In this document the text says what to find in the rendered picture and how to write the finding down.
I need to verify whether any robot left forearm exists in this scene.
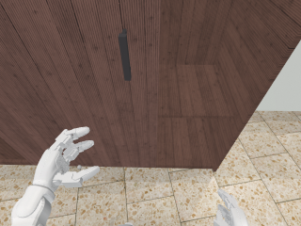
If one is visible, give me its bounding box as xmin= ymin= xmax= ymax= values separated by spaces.
xmin=11 ymin=185 xmax=55 ymax=226

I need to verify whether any robot right hand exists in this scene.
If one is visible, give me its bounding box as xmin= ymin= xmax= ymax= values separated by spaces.
xmin=214 ymin=188 xmax=249 ymax=226

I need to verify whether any robot left hand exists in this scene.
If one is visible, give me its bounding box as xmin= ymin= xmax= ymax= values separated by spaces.
xmin=32 ymin=126 xmax=101 ymax=192

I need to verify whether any handle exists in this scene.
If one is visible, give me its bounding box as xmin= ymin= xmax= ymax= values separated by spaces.
xmin=118 ymin=28 xmax=132 ymax=81

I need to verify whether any wardrobe door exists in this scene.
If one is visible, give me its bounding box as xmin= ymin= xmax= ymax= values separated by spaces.
xmin=0 ymin=138 xmax=25 ymax=160
xmin=0 ymin=0 xmax=162 ymax=168

